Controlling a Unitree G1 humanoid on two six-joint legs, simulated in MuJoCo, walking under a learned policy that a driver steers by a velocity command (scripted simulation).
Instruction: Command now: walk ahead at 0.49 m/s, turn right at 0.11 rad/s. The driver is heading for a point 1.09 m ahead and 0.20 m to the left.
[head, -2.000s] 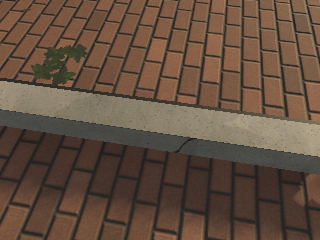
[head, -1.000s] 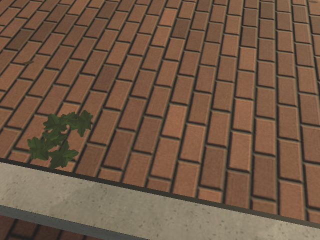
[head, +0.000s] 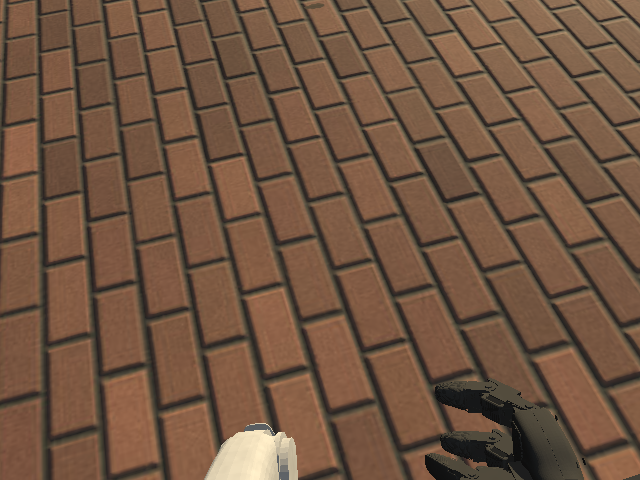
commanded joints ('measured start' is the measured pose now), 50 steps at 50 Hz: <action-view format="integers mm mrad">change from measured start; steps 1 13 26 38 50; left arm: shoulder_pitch -15 -246 -485 -219 -197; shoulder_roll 231 25 103 127 194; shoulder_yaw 52 31 64 73 89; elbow -78 -366 -384 -226 -209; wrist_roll -3 31 38 21 17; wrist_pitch -26 18 -4 -73 -16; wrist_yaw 8 -32 -53 -33 9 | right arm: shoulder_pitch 159 292 512 450 257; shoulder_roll -106 -141 -276 -190 -202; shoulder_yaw -45 -124 -155 -140 -142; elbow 3 352 343 248 149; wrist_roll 29 16 23 10 -1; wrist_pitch -9 -124 -121 -61 -48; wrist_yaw -6 13 -32 2 10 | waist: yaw -139 80 -43 -80 -28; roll -134 6 139 -29 -86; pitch -175 79 -38 -38 -35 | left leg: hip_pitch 687 652 1382 682 756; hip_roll -107 87 149 -19 -50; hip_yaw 42 -307 -172 -218 -98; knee -305 -1307 -1222 -423 -939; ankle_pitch -14 191 1216 125 243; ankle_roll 31 64 21 -93 -34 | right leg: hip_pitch -150 -877 -582 -254 -119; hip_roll -232 -34 18 -249 -257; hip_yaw -9 66 -182 26 -173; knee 183 1332 394 104 310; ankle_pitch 1637 13 131 824 857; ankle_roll -79 -24 -15 -121 -46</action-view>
